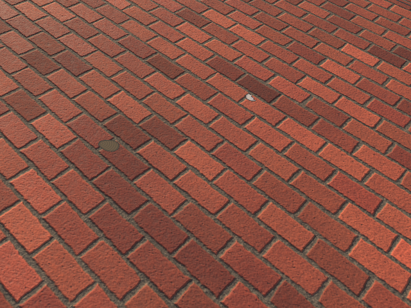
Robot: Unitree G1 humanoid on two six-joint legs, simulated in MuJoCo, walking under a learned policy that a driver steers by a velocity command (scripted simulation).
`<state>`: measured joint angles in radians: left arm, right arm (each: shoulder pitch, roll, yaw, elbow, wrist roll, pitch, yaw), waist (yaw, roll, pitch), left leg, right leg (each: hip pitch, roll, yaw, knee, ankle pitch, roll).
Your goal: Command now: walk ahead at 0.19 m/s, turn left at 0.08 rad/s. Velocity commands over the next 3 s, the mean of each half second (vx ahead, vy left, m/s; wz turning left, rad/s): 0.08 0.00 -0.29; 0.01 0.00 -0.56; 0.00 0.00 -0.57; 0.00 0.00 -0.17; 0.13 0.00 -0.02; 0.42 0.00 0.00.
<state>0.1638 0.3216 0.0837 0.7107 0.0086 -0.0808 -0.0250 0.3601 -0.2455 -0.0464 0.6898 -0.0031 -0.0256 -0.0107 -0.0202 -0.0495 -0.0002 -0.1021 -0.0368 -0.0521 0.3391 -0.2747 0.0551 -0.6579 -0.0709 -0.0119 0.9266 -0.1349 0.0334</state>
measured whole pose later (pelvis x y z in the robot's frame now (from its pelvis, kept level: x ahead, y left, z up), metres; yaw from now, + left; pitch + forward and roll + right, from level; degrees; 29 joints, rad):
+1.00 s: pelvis +0.15 +0.01 -0.01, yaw -31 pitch +2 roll +0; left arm 0.15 0.29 0.07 0.58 -0.02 0.07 -0.02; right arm 0.17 -0.29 -0.07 0.67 0.01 0.01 -0.03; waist -0.03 0.01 0.04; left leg -0.28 0.11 0.12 0.53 -0.27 -0.03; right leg -0.36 -0.02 -0.04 0.69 -0.34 0.04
